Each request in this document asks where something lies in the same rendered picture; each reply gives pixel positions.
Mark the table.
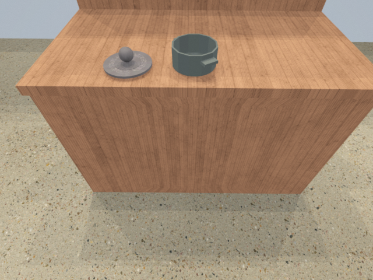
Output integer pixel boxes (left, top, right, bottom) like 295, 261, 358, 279
16, 0, 373, 194

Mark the lid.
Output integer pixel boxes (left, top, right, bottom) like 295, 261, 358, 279
103, 51, 152, 79

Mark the knob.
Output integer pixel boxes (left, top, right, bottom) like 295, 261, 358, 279
118, 47, 133, 62

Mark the pot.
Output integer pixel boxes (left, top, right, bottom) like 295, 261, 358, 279
172, 34, 218, 76

